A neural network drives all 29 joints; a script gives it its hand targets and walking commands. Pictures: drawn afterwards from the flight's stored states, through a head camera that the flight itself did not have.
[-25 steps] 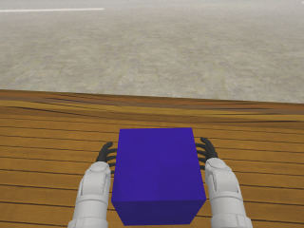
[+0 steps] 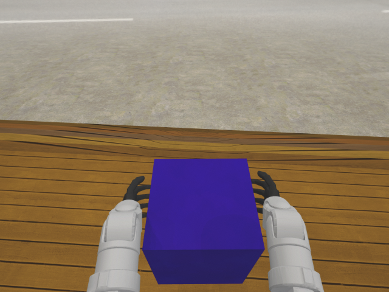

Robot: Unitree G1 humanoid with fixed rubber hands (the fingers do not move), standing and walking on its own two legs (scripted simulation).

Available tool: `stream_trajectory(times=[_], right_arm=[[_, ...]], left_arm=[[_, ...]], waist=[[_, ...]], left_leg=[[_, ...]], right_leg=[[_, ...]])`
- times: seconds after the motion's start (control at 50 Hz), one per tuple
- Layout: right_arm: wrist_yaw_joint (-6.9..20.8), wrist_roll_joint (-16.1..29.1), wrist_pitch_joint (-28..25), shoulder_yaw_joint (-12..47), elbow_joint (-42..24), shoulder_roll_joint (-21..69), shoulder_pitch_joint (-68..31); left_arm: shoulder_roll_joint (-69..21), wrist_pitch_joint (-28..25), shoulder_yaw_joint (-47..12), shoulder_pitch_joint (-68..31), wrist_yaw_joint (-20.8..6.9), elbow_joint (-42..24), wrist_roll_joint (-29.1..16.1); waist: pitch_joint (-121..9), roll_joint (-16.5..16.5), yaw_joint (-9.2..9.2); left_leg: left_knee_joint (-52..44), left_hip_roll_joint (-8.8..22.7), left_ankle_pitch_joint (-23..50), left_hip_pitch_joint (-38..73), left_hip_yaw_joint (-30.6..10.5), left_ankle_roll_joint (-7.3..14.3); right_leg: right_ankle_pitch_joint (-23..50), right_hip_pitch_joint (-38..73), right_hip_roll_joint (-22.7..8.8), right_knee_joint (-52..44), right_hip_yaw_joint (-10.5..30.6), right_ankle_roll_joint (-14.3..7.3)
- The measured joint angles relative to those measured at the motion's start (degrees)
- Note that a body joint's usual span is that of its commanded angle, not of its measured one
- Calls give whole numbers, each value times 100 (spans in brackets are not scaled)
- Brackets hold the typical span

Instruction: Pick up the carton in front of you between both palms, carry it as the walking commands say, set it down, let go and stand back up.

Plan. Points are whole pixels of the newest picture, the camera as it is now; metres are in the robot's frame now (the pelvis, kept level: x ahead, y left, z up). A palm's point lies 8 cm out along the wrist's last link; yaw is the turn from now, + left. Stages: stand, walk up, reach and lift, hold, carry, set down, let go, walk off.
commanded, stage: hold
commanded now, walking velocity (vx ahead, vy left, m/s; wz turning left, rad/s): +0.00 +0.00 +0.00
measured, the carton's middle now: (200, 224) +0.30 +0.00 -0.03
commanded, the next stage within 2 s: carry in 0.20 s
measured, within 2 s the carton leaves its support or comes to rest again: neither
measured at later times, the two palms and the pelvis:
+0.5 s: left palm (147, 182) +0.34 +0.12 +0.07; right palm (280, 180) +0.35 -0.18 +0.08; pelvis +0.06 -0.02 +0.00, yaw +0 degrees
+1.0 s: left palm (171, 116) +0.60 +0.08 +0.08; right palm (270, 119) +0.59 -0.22 +0.08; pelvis +0.33 -0.05 -0.02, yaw -2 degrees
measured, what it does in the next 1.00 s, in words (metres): walks ahead: left foot, then right foot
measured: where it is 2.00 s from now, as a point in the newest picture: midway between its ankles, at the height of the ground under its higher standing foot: (204, 200)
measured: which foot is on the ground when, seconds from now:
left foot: down 0.00-0.38, up 0.40-0.62, down 0.64-0.98, up 1.00-1.00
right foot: down 0.00-0.64, up 0.66-0.96, down 0.98-1.00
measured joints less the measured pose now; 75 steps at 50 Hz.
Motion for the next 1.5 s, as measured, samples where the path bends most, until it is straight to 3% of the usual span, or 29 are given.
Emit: stream_trajectory(times=[0.2,0.26,0.32,0.36,0.4,0.48,0.54,0.62,0.66,0.68,0.72,0.76,0.92,0.98,1.02,1.08,1.12,1.24,1.4,1.44,1.46,1.5], right_arm=[[4,-18,12,6,-3,1,-9],[-41,66,52,140,-120,-14,51],[-113,225,190,349,-464,-47,167],[-187,358,374,481,-832,-77,276],[-231,512,632,533,-1280,-138,439],[-331,912,1231,654,-1880,-353,598],[-416,1122,1640,775,-2195,-428,529],[-468,1201,2018,814,-2756,-314,543],[-489,1135,2100,848,-2933,-119,590],[-512,1094,2145,983,-2950,-120,649],[-543,1076,2327,1147,-3018,-178,797],[-574,1107,2519,1171,-3150,-204,924],[-618,1192,2760,997,-3562,-188,798],[-609,1187,2793,925,-3629,-176,715],[-594,1203,2776,815,-3598,-231,680],[-575,1207,2796,720,-3488,-220,694],[-568,1178,2782,761,-3503,-167,742],[-563,1145,2630,999,-3724,-182,761],[-538,1100,2670,1039,-3913,-205,925],[-533,1106,2710,1035,-3847,-201,893],[-531,1100,2670,1061,-3730,-196,865],[-530,1081,2623,1071,-3486,-184,777]], left_arm=[[2,0,-7,1,-1,-9,12],[33,35,-57,117,27,-192,-94],[88,140,-181,270,87,-548,-300],[147,274,-312,335,156,-818,-507],[140,481,-445,346,228,-1064,-661],[105,1056,-705,451,392,-1616,-792],[155,1507,-776,528,484,-2137,-889],[139,1953,-729,649,521,-2875,-981],[199,2100,-642,768,497,-3178,-1064],[223,2166,-597,858,486,-3255,-1116],[185,2333,-564,1007,487,-3335,-1145],[193,2497,-627,1065,500,-3369,-1169],[174,2655,-687,839,504,-3579,-1164],[157,2679,-681,726,498,-3600,-1142],[135,2588,-752,606,491,-3396,-1099],[133,2586,-812,604,489,-3233,-1046],[149,2594,-800,715,487,-3327,-1069],[170,2490,-746,848,501,-3739,-1149],[170,2555,-828,856,486,-3794,-1136],[174,2612,-823,871,482,-3793,-1106],[187,2619,-777,858,478,-3755,-1097],[172,2624,-667,832,473,-3638,-1080]], waist=[[-87,1,13],[-368,21,66],[-564,95,122],[-641,181,134],[-723,231,106],[-826,69,41],[-845,-42,26],[-860,-98,76],[-902,-166,108],[-926,-163,115],[-945,-30,123],[-919,78,84],[-717,183,-123],[-688,213,-147],[-640,326,-77],[-494,243,-6],[-402,182,54],[-316,44,223],[-540,12,161],[-540,-9,144],[-520,-125,88],[-433,-185,-4]], left_leg=[[23,5,-27,-75,52,5],[377,53,-368,-494,236,14],[558,190,-496,-776,399,15],[756,310,-519,-934,430,-35],[1277,415,-1094,-1188,502,-19],[2226,410,-1535,-1837,1021,20],[1806,325,-1275,-2023,1316,-4],[443,223,-531,-1720,1734,-15],[325,201,51,-1578,1886,217],[492,217,-40,-1570,1937,312],[530,306,-356,-1399,1943,360],[276,367,-454,-1106,1906,300],[-417,553,-858,126,1817,-44],[233,746,-1545,343,1745,-242],[1715,956,-1813,-140,1541,-241],[3944,743,-1613,-1381,1166,-30],[4336,705,-1222,-2028,1192,71],[2991,731,-357,-3019,1342,93],[916,555,636,-2811,1937,244],[597,433,643,-2415,2171,353],[813,365,575,-2372,2245,537],[1249,366,82,-2341,2312,693]], right_leg=[[-38,-100,-13,49,-3,9],[-674,-629,-106,562,-172,1],[-1142,-1076,-194,1046,-550,-11],[-885,-1112,-174,901,-788,-59],[-419,-1097,-143,777,-923,-144],[-497,-917,-286,391,-982,-204],[-443,-715,-411,3,-935,-145],[-823,-572,-471,190,-896,-66],[-1279,-832,-560,1081,-937,-77],[-1429,-1096,-579,1719,-994,-100],[-1646,-1683,-516,2839,-1133,-160],[-1506,-2180,-525,3277,-1292,-184],[-23,-2795,-625,1238,-1737,-68],[324,-2429,-512,666,-2065,-215],[380,-2401,-434,1087,-2202,-504],[-119,-2084,-424,1019,-2251,-611],[-82,-1744,-393,627,-2248,-521],[-195,-722,-350,-355,-2110,-457],[-1138,591,-413,-563,-2001,-87],[-1643,715,-528,55,-1976,16],[-1879,556,-707,745,-1955,21],[-1672,-292,-676,2808,-1463,-11]])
